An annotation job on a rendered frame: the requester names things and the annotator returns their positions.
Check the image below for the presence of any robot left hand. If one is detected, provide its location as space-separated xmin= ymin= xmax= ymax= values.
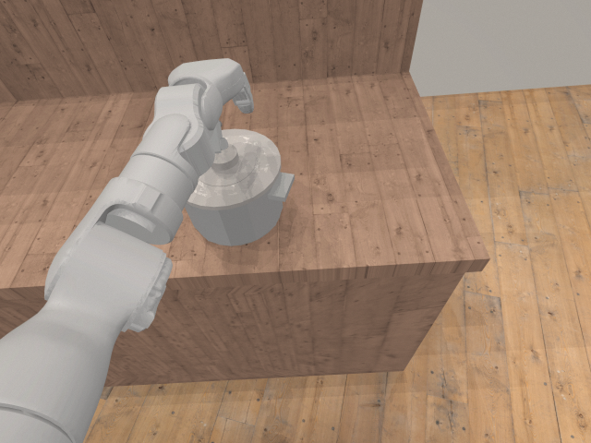
xmin=168 ymin=58 xmax=254 ymax=153

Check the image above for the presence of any lid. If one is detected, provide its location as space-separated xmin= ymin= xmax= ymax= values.
xmin=187 ymin=129 xmax=281 ymax=210

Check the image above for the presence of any pot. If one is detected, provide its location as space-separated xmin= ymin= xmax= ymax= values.
xmin=185 ymin=172 xmax=295 ymax=246

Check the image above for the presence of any robot left upper arm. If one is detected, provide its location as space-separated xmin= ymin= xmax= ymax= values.
xmin=0 ymin=221 xmax=173 ymax=443

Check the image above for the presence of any left robot forearm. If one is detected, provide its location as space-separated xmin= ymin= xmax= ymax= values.
xmin=44 ymin=74 xmax=223 ymax=301

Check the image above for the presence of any knob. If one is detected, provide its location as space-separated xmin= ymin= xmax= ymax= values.
xmin=211 ymin=144 xmax=239 ymax=171

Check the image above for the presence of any table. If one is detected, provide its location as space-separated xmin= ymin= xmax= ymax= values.
xmin=0 ymin=0 xmax=490 ymax=387

